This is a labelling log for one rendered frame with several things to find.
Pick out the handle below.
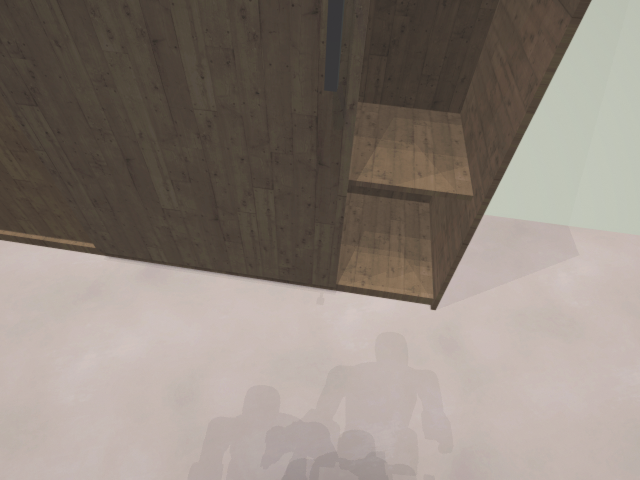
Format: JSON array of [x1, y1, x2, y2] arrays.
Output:
[[324, 0, 345, 92]]

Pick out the wardrobe door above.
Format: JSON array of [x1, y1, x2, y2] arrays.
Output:
[[0, 96, 92, 243], [0, 0, 370, 288]]

